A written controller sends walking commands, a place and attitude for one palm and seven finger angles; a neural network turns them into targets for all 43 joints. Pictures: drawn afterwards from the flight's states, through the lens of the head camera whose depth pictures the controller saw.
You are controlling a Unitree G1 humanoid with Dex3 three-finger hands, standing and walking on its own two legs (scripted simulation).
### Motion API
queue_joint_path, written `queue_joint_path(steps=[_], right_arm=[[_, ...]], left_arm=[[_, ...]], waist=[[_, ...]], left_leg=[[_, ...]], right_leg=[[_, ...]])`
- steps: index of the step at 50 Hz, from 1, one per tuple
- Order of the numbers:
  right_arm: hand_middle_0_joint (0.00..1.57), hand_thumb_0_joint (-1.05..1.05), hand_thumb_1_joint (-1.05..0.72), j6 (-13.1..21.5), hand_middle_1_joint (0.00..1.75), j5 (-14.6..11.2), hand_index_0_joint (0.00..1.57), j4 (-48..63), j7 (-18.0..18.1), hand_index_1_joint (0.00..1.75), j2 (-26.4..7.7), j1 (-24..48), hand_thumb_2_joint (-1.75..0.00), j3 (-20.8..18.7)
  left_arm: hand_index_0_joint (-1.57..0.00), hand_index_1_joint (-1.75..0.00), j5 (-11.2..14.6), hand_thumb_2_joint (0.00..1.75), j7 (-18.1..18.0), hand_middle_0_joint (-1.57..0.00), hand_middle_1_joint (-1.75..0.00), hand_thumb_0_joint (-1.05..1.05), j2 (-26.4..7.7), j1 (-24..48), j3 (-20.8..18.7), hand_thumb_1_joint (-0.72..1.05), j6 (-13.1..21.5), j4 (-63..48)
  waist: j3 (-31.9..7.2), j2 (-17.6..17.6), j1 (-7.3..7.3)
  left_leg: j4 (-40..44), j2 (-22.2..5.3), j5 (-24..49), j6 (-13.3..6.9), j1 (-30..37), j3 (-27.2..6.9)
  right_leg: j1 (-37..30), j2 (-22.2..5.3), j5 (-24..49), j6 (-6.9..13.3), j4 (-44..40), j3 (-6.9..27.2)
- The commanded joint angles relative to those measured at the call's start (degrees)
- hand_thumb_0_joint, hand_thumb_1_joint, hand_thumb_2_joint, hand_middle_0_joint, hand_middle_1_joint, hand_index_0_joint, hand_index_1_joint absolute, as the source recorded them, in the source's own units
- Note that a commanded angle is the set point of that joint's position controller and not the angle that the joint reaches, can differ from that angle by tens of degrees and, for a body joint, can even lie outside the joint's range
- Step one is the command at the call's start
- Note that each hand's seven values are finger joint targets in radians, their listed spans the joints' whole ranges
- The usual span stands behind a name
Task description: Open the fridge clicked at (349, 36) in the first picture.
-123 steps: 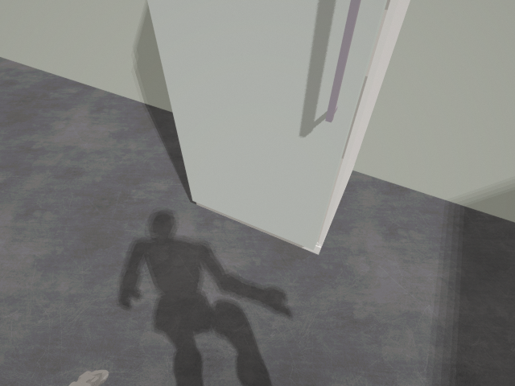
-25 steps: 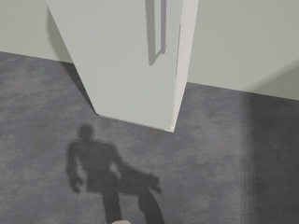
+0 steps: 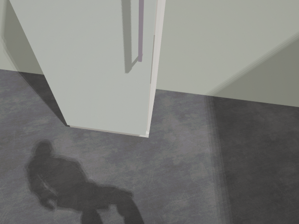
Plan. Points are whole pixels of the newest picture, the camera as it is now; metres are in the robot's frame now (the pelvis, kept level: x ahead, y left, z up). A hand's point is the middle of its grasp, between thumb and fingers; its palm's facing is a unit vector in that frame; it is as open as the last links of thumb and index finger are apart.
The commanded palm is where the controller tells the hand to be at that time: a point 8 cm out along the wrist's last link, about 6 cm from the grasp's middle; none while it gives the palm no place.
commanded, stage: take the last steps up to it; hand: right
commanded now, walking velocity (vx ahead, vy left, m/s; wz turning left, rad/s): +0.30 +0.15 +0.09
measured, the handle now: (142, 6) +0.80 +0.10 +0.23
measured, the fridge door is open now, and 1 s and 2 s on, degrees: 0 0 0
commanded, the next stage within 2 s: come to a stop and stand still in 0.94 s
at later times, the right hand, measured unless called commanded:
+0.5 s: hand out of the picture +0.08 -0.18 -0.18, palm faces -0.02 +0.99 -0.13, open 7.4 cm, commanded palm none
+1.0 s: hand (177, 176) +0.34 -0.09 -0.20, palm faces -0.04 +0.99 -0.13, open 7.3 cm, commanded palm none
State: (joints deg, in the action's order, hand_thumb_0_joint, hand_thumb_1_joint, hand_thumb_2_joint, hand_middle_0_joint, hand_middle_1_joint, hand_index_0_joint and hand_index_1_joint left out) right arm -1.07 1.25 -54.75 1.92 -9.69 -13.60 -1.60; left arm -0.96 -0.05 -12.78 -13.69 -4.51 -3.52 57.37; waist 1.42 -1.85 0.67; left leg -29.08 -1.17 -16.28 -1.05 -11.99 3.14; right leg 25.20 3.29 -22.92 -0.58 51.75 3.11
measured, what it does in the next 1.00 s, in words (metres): walks ahead: right foot, then left foot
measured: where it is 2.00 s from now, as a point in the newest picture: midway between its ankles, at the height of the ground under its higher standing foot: (126, 214)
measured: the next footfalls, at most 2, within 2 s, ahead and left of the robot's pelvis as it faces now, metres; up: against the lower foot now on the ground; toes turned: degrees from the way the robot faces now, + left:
right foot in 0.24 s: +0.03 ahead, -0.13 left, +0.00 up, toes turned -6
left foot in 0.66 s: +0.28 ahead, +0.18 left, +0.00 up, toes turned +12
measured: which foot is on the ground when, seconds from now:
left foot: down 0.00-0.24, up 0.26-0.64, down 0.66-1.00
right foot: up 0.00-0.22, down 0.24-0.66, up 0.68-0.96, down 0.98-1.00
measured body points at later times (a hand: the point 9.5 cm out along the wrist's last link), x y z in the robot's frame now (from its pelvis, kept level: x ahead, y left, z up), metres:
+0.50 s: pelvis +0.09 +0.00 +0.00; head +0.11 -0.03 +0.45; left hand +0.01 +0.21 -0.14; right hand +0.08 -0.24 -0.17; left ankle +0.14 +0.16 -0.68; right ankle -0.01 -0.13 -0.74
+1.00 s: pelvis +0.28 +0.08 -0.01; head +0.29 +0.04 +0.43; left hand +0.34 +0.32 -0.14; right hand +0.34 -0.15 -0.19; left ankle +0.25 +0.18 -0.74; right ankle +0.32 +0.00 -0.74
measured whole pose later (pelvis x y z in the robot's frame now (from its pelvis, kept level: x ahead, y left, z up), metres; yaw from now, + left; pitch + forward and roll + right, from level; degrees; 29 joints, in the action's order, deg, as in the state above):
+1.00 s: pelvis +0.28 +0.08 -0.01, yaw +4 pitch +0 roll +4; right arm 0.3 1.2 -60.7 0.1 -11.2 -13.6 -2.6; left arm -1.8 -0.6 -8.1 -11.6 -2.5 2.7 56.7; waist 0.5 1.4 1.2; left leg -33.4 2.1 -20.1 -2.4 -12.3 8.8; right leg 20.9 -6.1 -17.5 0.6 38.6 -9.2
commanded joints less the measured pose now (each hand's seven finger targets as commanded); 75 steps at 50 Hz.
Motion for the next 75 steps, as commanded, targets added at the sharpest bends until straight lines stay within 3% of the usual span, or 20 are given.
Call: queue_joint_path(steps=[1,7,10,13,20,28,31,32,33,34,39,47,48,49,51,55,60,66,69,75], right_arm=[[0.20,0.00,-0.90,2.24,0.30,0.26,0.20,2.21,-0.07,0.30,-7.99,-1.14,-0.90,-1.83],[0.20,0.00,-0.90,2.56,0.30,0.80,0.20,-3.45,-1.00,0.30,-8.86,-10.44,-0.90,-2.07],[0.20,0.00,-0.90,2.18,0.30,-0.22,0.20,-4.64,-1.36,0.30,-7.79,-8.82,-0.90,-2.25],[0.20,0.00,-0.90,1.68,0.30,0.88,0.20,-0.88,-2.67,0.30,-4.81,-2.34,-0.90,-1.76],[0.20,0.00,-0.90,0.51,0.30,0.68,0.20,-3.66,-4.65,0.30,-2.29,-2.85,-0.90,-2.37],[0.20,0.00,-0.90,1.25,0.30,0.07,0.20,-1.39,-4.96,0.30,-2.59,6.58,-0.90,-2.35],[0.20,0.00,-0.90,2.90,0.30,0.25,0.20,-6.69,-4.28,0.30,-7.10,-10.08,-0.90,-3.87],[0.20,0.00,-0.90,3.68,0.30,0.52,0.20,-8.90,-3.34,0.30,-13.00,-18.09,-0.90,-5.44],[0.20,0.00,-0.90,3.55,0.30,-0.04,0.20,-9.71,-2.57,0.30,-17.70,-20.84,-0.90,-6.14],[0.20,0.00,-0.90,3.34,0.30,-0.55,0.20,-8.82,-2.08,0.30,-17.36,-17.20,-0.90,-5.94],[0.20,0.00,-0.90,3.63,0.30,0.45,0.20,-3.34,-0.87,0.30,-6.71,2.20,-0.90,-2.18],[0.20,0.00,-0.90,2.64,0.30,0.04,0.20,-3.43,-1.60,0.30,-7.23,0.51,-0.90,-2.15],[0.20,0.00,-0.90,2.39,0.30,-0.30,0.20,-3.11,-1.94,0.30,-5.73,-0.49,-0.90,-1.83],[0.20,0.00,-0.90,2.20,0.30,-0.45,0.20,-1.90,-2.54,0.30,-2.72,-1.43,-0.90,-1.51],[0.20,0.00,-0.90,1.69,0.30,1.02,0.20,-0.23,-2.70,0.30,-6.29,2.19,-0.90,-2.41],[0.20,0.00,-0.90,0.42,0.30,0.29,0.20,-3.09,-2.39,0.30,-3.12,-2.54,-0.90,-2.44],[0.20,0.00,-0.90,-1.27,0.30,0.41,0.20,-1.88,-1.30,0.30,-2.32,-2.21,-0.90,-2.09],[0.20,0.00,-0.90,0.34,0.30,0.17,0.20,-0.80,-1.20,0.30,-4.40,-3.05,-0.90,-2.86],[0.20,0.00,-0.90,2.08,0.30,0.79,0.20,-2.28,-0.27,0.30,-15.51,-9.58,-0.90,-4.90],[0.20,0.00,-0.90,0.86,0.30,0.06,0.20,1.48,1.41,0.30,-11.25,0.75,-0.90,-3.88]], left_arm=[[-0.20,-0.30,-0.84,0.90,0.41,-0.20,-0.30,0.00,-2.53,-2.39,-0.36,0.90,1.09,-1.95],[-0.20,-0.30,-0.82,0.90,0.54,-0.20,-0.30,0.00,-0.46,3.00,0.62,0.90,3.29,-2.68],[-0.20,-0.30,-0.53,0.90,-0.67,-0.20,-0.30,0.00,-0.34,-5.95,1.36,0.90,5.15,1.15],[-0.20,-0.30,-1.15,0.90,-2.14,-0.20,-0.30,0.00,-11.28,-15.53,-1.33,0.90,5.51,4.00],[-0.20,-0.30,-0.61,0.90,-3.08,-0.20,-0.30,0.00,-4.22,-11.42,0.79,0.90,7.57,5.02],[-0.20,-0.30,-1.28,0.90,-2.57,-0.20,-0.30,0.00,-5.26,-14.08,-0.27,0.90,7.17,7.42],[-0.20,-0.30,-0.51,0.90,-2.13,-0.20,-0.30,0.00,-6.31,-11.30,-0.62,0.90,6.88,7.32],[-0.20,-0.30,0.13,0.90,-1.31,-0.20,-0.30,0.00,-3.23,-13.35,0.02,0.90,6.90,6.86],[-0.20,-0.30,0.88,0.90,-1.46,-0.20,-0.30,0.00,0.93,-12.31,1.00,0.90,6.85,4.14],[-0.20,-0.30,1.08,0.90,-1.35,-0.20,-0.30,0.00,0.15,-8.08,1.00,0.90,6.35,3.06],[-0.20,-0.30,-0.89,0.90,-0.49,-0.20,-0.30,0.00,2.08,-9.51,0.79,0.90,3.81,3.40],[-0.20,-0.30,-0.83,0.90,-0.50,-0.20,-0.30,0.00,1.27,-9.55,1.28,0.90,5.08,1.58],[-0.20,-0.30,-0.93,0.90,-0.83,-0.20,-0.30,0.00,-1.00,-12.46,0.98,0.90,5.66,2.66],[-0.20,-0.30,-1.62,0.90,-1.31,-0.20,-0.30,0.00,-6.33,-16.66,-0.25,0.90,6.28,3.36],[-0.20,-0.30,-1.41,0.90,-2.70,-0.20,-0.30,0.00,-9.27,-16.04,-0.54,0.90,6.01,3.75],[-0.20,-0.30,-0.74,0.90,-3.50,-0.20,-0.30,0.00,-3.38,-5.67,1.60,0.90,7.01,0.89],[-0.20,-0.30,-0.13,0.90,-3.41,-0.20,-0.30,0.00,-4.93,-3.68,0.17,0.90,5.09,0.96],[-0.20,-0.30,-0.55,0.90,-2.39,-0.20,-0.30,0.00,-7.20,-0.11,-2.28,0.90,2.95,0.60],[-0.20,-0.30,0.74,0.90,-1.35,-0.20,-0.30,0.00,-0.90,-5.13,-1.51,0.90,2.43,-1.21],[-0.20,-0.30,-0.28,0.90,-0.80,-0.20,-0.30,0.00,-3.02,1.24,-1.51,0.90,-0.86,-1.74]], waist=[[3.39,10.93,0.59],[4.95,11.38,-3.10],[0.77,6.57,0.82],[4.20,-12.59,6.01],[6.81,-6.72,0.60],[7.86,-8.29,1.87],[-2.31,-2.88,-6.53],[-9.64,10.09,-9.67],[-12.98,19.16,-8.83],[-11.64,16.43,-8.92],[0.78,7.22,1.81],[0.37,4.52,3.27],[-0.66,-1.52,4.38],[-1.05,-14.82,5.78],[3.62,-12.88,5.59],[1.72,-5.38,-0.44],[-0.22,-8.59,-0.06],[-3.83,-11.40,-1.20],[-12.94,19.09,-3.72],[-5.17,11.31,-1.86]], left_leg=[[17.75,-12.54,-6.70,-5.66,-3.97,-10.52],[18.47,-12.13,-12.27,-8.68,-1.19,-14.02],[8.62,-7.30,-7.74,-5.33,-5.44,-8.99],[-23.13,-0.93,-14.75,0.50,-27.89,0.04],[-30.80,-5.09,1.78,2.88,-27.29,-0.49],[-9.94,-3.00,3.77,0.67,-15.49,4.94],[-0.70,0.80,6.21,-1.86,9.21,6.67],[2.86,-9.88,2.37,-5.09,24.15,-5.70],[9.62,-23.01,5.95,-10.23,27.49,-27.03],[13.75,-23.10,-3.82,-12.11,19.65,-28.71],[17.32,-13.97,-3.66,-7.91,-8.67,-6.55],[8.55,-9.10,-0.77,-7.63,-8.64,-4.04],[1.13,-6.27,-0.67,-5.84,-11.35,-2.19],[-14.02,-0.09,-5.56,-2.06,-19.66,2.22],[-36.64,-0.58,-13.49,-0.23,-28.35,-3.58],[-35.36,-3.34,-3.19,3.28,-20.18,-4.19],[-23.51,-0.99,0.55,3.73,-17.63,1.19],[-4.02,-1.68,5.67,1.78,-7.81,1.81],[-0.25,-23.84,76.23,-6.59,15.48,-16.52],[5.35,-20.10,41.16,-8.02,0.28,-10.31]], right_leg=[[2.02,-4.52,3.35,-0.98,8.96,-2.61],[-3.28,-5.95,-2.77,-0.06,-11.83,-8.91],[-19.79,-5.97,6.18,0.32,-29.79,-9.93],[-27.30,-30.92,-8.65,10.00,-43.81,20.14],[-22.74,-21.62,20.66,7.24,-40.43,-2.42],[-20.01,-21.78,28.87,5.86,-37.04,-6.70],[-16.16,-17.92,39.23,2.46,-15.15,-11.43],[-3.42,-13.50,22.09,0.89,2.16,-13.91],[7.34,-6.42,-11.69,0.21,19.90,-10.56],[8.82,-8.97,-10.76,1.66,26.50,-4.45],[0.03,-13.06,0.21,0.34,14.25,-6.30],[-15.00,-9.21,9.55,-0.44,-18.14,-12.15],[-21.30,-10.69,9.84,-0.15,-23.58,-9.76],[-25.94,-22.91,5.58,4.37,-33.07,9.33],[-22.50,-33.66,13.63,9.92,-39.67,22.09],[-18.51,-23.66,54.60,6.93,-32.59,-3.33],[-22.79,-19.78,61.97,6.77,-29.58,-9.95],[-24.14,-19.90,50.81,4.45,-20.76,-9.80],[-2.98,-3.19,-15.38,-1.65,8.53,-9.32],[3.69,-3.72,-2.18,-3.00,26.95,1.71]])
